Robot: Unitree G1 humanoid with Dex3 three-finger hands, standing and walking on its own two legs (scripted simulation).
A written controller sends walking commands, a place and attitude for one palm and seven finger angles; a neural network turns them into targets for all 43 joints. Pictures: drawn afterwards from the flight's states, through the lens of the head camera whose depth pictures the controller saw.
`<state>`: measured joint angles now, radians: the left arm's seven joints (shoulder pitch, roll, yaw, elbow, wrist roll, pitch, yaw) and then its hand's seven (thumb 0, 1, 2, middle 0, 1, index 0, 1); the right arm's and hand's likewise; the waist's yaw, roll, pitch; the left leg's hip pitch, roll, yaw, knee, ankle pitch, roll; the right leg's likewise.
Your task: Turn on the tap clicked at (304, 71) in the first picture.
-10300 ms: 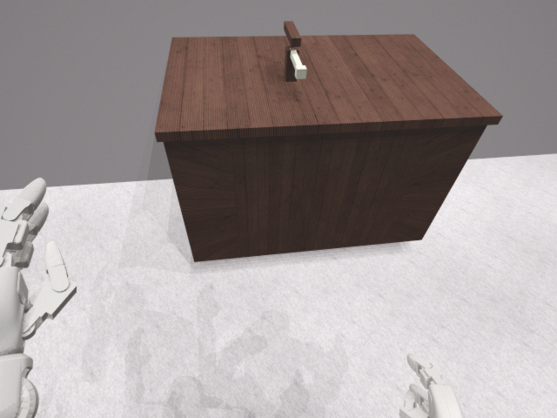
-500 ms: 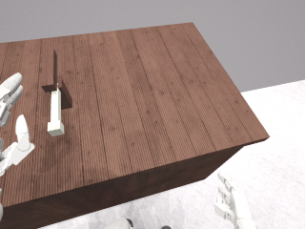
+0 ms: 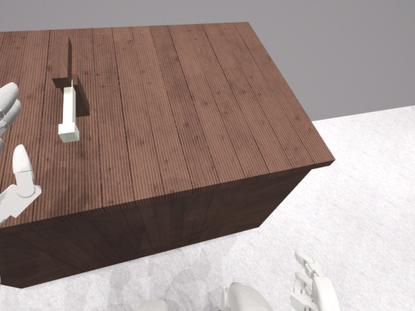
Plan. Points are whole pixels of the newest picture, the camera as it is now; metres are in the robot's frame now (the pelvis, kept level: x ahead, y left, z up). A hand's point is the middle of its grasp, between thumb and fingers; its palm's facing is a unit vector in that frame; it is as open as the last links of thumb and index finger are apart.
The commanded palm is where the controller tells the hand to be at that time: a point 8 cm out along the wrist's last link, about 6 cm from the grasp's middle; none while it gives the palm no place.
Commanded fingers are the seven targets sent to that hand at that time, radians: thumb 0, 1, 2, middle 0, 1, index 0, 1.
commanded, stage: shuffle to correct the standing spot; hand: left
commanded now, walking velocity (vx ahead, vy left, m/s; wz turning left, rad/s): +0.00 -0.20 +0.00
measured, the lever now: (69, 132) +0.40 +0.31 +0.05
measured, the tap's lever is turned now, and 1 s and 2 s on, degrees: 0 0 0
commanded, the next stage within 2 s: come to a stop and stand still in 0.02 s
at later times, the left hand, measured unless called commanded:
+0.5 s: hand (57, 240) +0.17 +0.20 +0.17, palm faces +0.40 -0.84 -0.36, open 7.4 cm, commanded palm +0.11 +0.23 +0.18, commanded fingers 0.00 0.90 0.90 -0.20 -0.30 -0.20 -0.30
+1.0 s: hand out of the picture +0.07 +0.24 +0.19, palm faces +0.44 -0.82 -0.36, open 7.4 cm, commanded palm +0.00 +0.28 +0.18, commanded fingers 0.00 0.90 0.90 -0.20 -0.30 -0.20 -0.30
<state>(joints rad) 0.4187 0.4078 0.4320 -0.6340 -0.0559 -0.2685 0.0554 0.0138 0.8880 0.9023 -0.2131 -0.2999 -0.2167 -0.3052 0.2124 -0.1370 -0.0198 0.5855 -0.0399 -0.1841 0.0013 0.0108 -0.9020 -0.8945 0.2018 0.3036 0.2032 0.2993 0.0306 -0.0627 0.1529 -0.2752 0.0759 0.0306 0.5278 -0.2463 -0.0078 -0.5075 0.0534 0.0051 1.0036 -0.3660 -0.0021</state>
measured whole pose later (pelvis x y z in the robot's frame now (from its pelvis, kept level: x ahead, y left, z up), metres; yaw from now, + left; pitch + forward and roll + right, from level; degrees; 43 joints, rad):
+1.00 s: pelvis -0.15 +0.00 -0.02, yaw +1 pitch -3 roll +1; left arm 0.34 0.40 0.42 -0.56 -0.03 -0.21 0.14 0.01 0.89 0.90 -0.21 -0.30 -0.21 -0.31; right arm 0.21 -0.14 -0.01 0.56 0.00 -0.15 0.00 0.01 -0.90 -0.89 0.20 0.30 0.20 0.30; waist -0.03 -0.06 0.08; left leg -0.21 -0.03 -0.04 0.68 -0.40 0.00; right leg -0.43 0.05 0.00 0.94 -0.41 -0.03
